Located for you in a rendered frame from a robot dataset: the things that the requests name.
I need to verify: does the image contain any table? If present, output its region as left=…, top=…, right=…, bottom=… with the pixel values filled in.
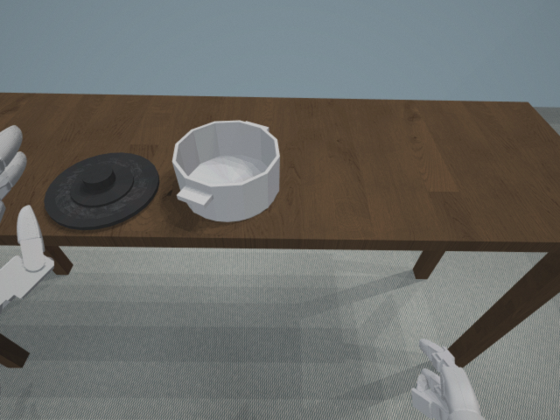
left=0, top=93, right=560, bottom=368

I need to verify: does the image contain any lid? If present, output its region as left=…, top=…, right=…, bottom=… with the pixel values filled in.
left=44, top=152, right=159, bottom=230

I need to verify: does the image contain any robot right hand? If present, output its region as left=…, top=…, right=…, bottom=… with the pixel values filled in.
left=411, top=339, right=481, bottom=420

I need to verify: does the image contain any pot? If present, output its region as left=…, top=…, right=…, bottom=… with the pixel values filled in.
left=172, top=121, right=280, bottom=222

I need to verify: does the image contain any knob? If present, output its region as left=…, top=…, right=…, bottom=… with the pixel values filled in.
left=81, top=164, right=116, bottom=191

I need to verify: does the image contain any robot left hand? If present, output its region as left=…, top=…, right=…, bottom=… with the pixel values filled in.
left=0, top=125, right=54, bottom=314

